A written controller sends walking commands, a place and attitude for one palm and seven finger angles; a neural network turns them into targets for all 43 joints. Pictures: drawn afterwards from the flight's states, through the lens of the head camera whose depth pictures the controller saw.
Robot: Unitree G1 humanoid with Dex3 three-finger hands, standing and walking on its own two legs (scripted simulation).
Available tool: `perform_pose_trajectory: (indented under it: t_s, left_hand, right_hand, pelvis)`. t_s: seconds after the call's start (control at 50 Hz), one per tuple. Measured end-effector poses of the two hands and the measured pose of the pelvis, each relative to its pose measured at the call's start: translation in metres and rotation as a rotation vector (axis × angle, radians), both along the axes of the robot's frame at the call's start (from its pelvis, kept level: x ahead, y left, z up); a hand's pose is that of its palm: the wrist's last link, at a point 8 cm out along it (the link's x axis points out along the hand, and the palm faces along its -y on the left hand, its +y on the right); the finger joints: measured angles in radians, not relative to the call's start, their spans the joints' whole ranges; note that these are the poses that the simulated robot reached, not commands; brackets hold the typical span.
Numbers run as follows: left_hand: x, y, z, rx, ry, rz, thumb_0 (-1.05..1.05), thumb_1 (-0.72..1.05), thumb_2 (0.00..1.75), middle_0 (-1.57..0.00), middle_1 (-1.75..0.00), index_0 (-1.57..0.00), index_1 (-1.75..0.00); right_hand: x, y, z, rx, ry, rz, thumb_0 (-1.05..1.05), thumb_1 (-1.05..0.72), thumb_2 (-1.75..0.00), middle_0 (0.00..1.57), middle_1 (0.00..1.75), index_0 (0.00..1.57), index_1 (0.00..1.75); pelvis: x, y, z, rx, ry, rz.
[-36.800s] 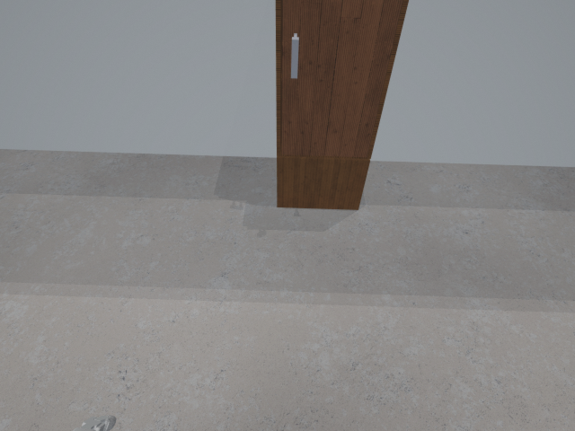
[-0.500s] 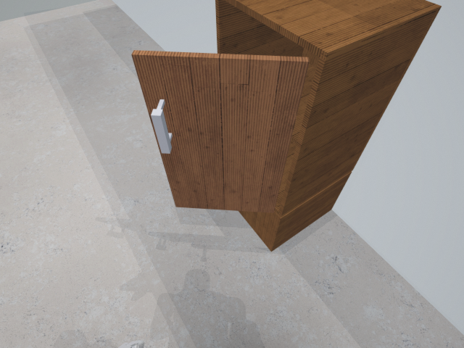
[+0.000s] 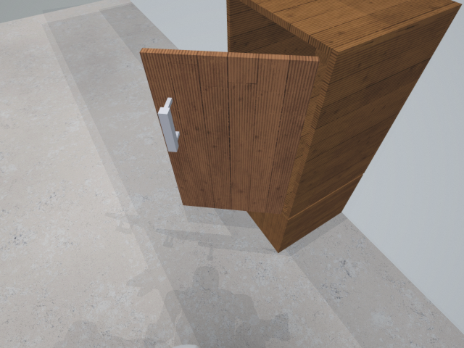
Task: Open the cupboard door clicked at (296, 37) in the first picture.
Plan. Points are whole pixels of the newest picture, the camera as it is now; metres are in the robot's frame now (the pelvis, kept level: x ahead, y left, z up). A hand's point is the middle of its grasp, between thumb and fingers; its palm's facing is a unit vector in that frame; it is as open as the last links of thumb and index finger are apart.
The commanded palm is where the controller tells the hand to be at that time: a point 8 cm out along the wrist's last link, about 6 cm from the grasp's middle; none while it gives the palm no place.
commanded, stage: come to a stop and stand still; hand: left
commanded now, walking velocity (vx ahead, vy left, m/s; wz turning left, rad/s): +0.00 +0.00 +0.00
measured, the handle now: (171, 125) +0.59 +0.20 +0.01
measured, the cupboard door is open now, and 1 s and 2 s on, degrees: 52 52 52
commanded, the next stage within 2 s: look again from close up in 0.52 s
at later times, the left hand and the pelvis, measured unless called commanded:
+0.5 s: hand out of the picture -0.01 +0.16 -0.16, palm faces +0.05 -0.98 -0.18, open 7.3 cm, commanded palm none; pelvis -0.02 -0.01 +0.01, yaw +1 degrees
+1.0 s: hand out of the picture -0.02 +0.18 -0.16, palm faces +0.03 -0.98 -0.22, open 7.4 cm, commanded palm none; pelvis -0.02 +0.01 +0.01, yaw +0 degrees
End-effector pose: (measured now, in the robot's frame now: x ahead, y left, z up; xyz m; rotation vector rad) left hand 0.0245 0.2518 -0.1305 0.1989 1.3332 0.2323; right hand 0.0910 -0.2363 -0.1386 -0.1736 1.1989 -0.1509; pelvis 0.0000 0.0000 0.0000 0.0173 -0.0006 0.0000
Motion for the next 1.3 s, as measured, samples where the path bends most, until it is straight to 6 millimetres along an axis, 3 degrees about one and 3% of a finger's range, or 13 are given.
perform_pose_trajectory:
  t_s: [0.1, 0.2, 0.38, 0.6, 0.76, 0.92, 1.3]
  left_hand:
    - [-0.013, -0.021, 0.005, -0.025, 0.000, -0.006, 0.01, 0.91, 0.90, -0.20, -0.30, -0.20, -0.30]
    - [-0.017, -0.036, -0.005, -0.072, -0.007, -0.007, 0.01, 0.91, 0.90, -0.20, -0.30, -0.20, -0.30]
    - [-0.027, -0.039, -0.005, -0.093, 0.000, 0.005, 0.01, 0.93, 0.90, -0.20, -0.30, -0.20, -0.30]
    - [-0.051, -0.044, -0.002, -0.104, 0.054, 0.010, 0.01, 0.92, 0.90, -0.20, -0.30, -0.20, -0.30]
    - [-0.063, -0.040, -0.002, -0.090, 0.072, -0.020, 0.01, 0.91, 0.90, -0.20, -0.30, -0.20, -0.30]
    - [-0.053, -0.026, 0.003, -0.063, 0.037, -0.010, 0.01, 0.91, 0.90, -0.20, -0.30, -0.20, -0.30]
    - [-0.042, -0.033, -0.002, -0.084, 0.052, -0.017, 0.01, 0.92, 0.90, -0.20, -0.30, -0.20, -0.30]
  right_hand:
    - [-0.022, -0.014, 0.003, 0.006, 0.055, -0.019, 0.01, -0.90, -0.90, 0.20, 0.30, 0.20, 0.30]
    - [-0.051, -0.015, 0.003, -0.003, 0.102, -0.030, 0.01, -0.90, -0.90, 0.20, 0.30, 0.20, 0.30]
    - [-0.104, 0.001, 0.008, 0.013, 0.206, -0.025, 0.01, -0.90, -0.90, 0.20, 0.30, 0.20, 0.30]
    - [-0.138, 0.014, 0.007, 0.047, 0.266, -0.043, 0.01, -0.90, -0.90, 0.20, 0.30, 0.20, 0.30]
    - [-0.130, 0.022, -0.004, 0.064, 0.200, -0.037, 0.01, -0.90, -0.90, 0.20, 0.30, 0.20, 0.30]
    - [-0.118, 0.037, -0.010, 0.088, 0.166, -0.012, 0.02, -0.92, -0.90, 0.20, 0.30, 0.20, 0.30]
    - [-0.106, 0.024, -0.002, 0.053, 0.182, -0.016, 0.01, -0.91, -0.90, 0.20, 0.30, 0.20, 0.30]
  pelvis:
    - [-0.005, -0.009, 0.007, -0.003, -0.006, 0.020]
    - [-0.010, -0.012, 0.006, -0.015, -0.003, 0.024]
    - [-0.021, -0.015, 0.013, -0.015, -0.020, 0.019]
    - [-0.023, -0.013, 0.015, -0.012, -0.020, 0.016]
    - [-0.024, 0.000, 0.008, -0.027, -0.006, 0.019]
    - [-0.018, 0.008, 0.008, -0.010, -0.014, 0.013]
    - [-0.010, 0.002, 0.010, -0.003, -0.009, 0.004]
